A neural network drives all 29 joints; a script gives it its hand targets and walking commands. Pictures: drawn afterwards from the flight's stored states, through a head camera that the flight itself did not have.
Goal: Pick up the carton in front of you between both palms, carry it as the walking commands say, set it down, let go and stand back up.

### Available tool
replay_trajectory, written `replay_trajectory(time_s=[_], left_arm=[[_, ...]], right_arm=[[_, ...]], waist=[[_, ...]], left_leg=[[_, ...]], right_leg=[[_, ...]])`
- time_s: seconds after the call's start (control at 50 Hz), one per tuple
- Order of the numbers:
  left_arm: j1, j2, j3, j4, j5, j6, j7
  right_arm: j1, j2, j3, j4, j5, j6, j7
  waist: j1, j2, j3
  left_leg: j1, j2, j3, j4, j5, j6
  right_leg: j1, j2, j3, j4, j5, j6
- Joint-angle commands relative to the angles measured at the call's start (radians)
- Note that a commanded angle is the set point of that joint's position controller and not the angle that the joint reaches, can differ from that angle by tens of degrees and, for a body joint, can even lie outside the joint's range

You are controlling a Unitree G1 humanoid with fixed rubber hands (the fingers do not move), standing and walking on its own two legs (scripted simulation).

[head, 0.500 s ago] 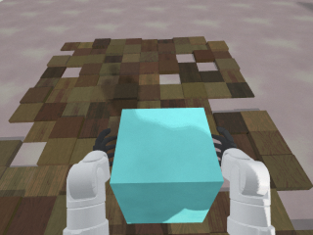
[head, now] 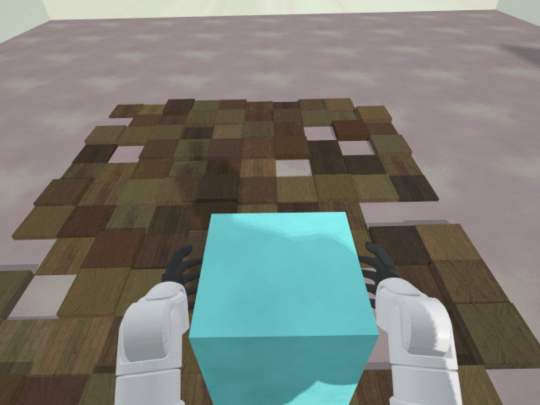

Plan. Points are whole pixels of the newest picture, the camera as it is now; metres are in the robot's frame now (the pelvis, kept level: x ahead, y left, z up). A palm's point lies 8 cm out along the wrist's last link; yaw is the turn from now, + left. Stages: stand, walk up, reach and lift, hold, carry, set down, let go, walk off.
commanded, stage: carry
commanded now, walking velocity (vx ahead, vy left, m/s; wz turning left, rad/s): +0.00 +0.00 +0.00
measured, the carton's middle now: (279, 313) +0.26 +0.00 +0.01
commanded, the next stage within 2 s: none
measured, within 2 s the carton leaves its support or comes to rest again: neither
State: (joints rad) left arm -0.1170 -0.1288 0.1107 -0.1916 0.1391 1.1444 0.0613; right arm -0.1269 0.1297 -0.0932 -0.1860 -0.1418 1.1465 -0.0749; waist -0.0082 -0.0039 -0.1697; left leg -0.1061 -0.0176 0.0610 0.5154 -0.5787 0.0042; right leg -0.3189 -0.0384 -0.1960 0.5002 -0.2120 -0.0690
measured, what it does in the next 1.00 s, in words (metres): shifts its weight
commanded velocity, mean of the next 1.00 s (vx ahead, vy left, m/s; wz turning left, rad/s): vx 0.00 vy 0.00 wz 0.00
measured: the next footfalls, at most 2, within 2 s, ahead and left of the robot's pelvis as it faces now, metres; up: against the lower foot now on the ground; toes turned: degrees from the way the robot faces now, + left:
none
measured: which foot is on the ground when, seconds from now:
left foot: down 0.00-1.00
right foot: down 0.00-1.00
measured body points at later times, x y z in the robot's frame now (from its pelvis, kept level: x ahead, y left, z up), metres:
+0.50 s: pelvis -0.05 +0.00 +0.00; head -0.08 -0.01 +0.45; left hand +0.25 +0.15 +0.03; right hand +0.25 -0.15 +0.03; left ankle -0.10 +0.11 -0.73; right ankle +0.04 -0.07 -0.74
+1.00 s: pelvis -0.05 +0.00 +0.00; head -0.08 -0.01 +0.45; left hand +0.23 +0.16 +0.05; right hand +0.24 -0.15 +0.05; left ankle -0.10 +0.11 -0.73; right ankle +0.04 -0.07 -0.74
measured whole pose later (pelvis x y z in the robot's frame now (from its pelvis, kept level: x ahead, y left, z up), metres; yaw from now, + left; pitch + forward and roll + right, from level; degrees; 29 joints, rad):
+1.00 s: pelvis -0.05 +0.00 +0.00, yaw +1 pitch +1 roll +2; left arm -0.13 -0.13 0.13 0.01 0.17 0.82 0.03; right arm -0.14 0.13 -0.11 0.00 -0.19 0.84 -0.04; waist 0.00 0.00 -0.11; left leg -0.19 -0.04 0.06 0.53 -0.50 0.02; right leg -0.35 -0.06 -0.20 0.41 -0.09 -0.07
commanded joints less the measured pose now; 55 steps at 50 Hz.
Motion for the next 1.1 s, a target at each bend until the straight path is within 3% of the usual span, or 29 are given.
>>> replay_trajectory(time_s=[0.0,0.12,0.38,0.5,0.6,0.76,0.86,0.98,1.08], left_arm=[[-0.467,-0.876,-0.671,-0.013,-0.339,-0.051,-0.254],[-0.497,-0.855,-0.633,0.056,-0.287,-0.173,-0.254],[-0.561,-0.857,-0.398,0.365,-0.108,-0.449,-0.271],[-0.596,-0.918,-0.400,0.407,-0.103,-0.520,-0.282],[-0.554,-0.928,-0.466,0.333,-0.144,-0.485,-0.279],[-0.538,-0.896,-0.468,0.312,-0.147,-0.448,-0.275],[-0.537,-0.912,-0.547,0.229,-0.199,-0.422,-0.271],[-0.473,-0.892,-0.671,0.045,-0.283,-0.296,-0.253],[-0.418,-0.848,-0.708,-0.055,-0.327,-0.173,-0.243]], right_arm=[[-0.459,0.888,0.681,-0.013,0.344,-0.055,0.262],[-0.473,0.860,0.619,0.046,0.275,-0.175,0.256],[-0.550,0.859,0.411,0.343,0.104,-0.440,0.269],[-0.586,0.921,0.419,0.392,0.099,-0.512,0.284],[-0.546,0.938,0.492,0.317,0.144,-0.479,0.282],[-0.521,0.907,0.487,0.296,0.143,-0.442,0.275],[-0.517,0.926,0.559,0.217,0.191,-0.414,0.272],[-0.453,0.906,0.679,0.042,0.277,-0.289,0.257],[-0.403,0.859,0.714,-0.050,0.321,-0.171,0.242]], waist=[[0.006,0.011,-0.127],[0.010,0.003,-0.094],[0.010,-0.020,-0.112],[0.008,-0.025,-0.155],[0.008,-0.030,-0.180],[0.006,-0.023,-0.146],[0.009,-0.025,-0.151],[0.012,-0.023,-0.160],[0.012,-0.018,-0.135]], left_leg=[[-0.109,0.134,-0.082,-0.067,0.474,0.025],[-0.141,0.122,-0.092,-0.093,0.331,0.045],[-0.183,0.098,-0.097,-0.079,0.261,0.055],[-0.183,0.087,-0.099,-0.062,0.258,0.057],[-0.178,0.084,-0.099,-0.055,0.279,0.053],[-0.193,0.088,-0.104,-0.067,0.286,0.053],[-0.188,0.086,-0.104,-0.064,0.289,0.056],[-0.173,0.089,-0.102,-0.065,0.310,0.051],[-0.179,0.096,-0.101,-0.077,0.317,0.048]], right_leg=[[0.218,-0.127,0.141,-0.027,0.353,0.012],[0.201,-0.130,0.168,-0.087,0.167,0.025],[0.195,-0.146,0.215,-0.166,-0.006,0.032],[0.215,-0.155,0.230,-0.180,-0.030,0.031],[0.230,-0.161,0.228,-0.176,0.007,0.028],[0.215,-0.148,0.209,-0.167,0.022,0.030],[0.217,-0.151,0.208,-0.171,0.015,0.032],[0.217,-0.153,0.196,-0.164,0.047,0.031],[0.205,-0.148,0.182,-0.159,0.065,0.032]])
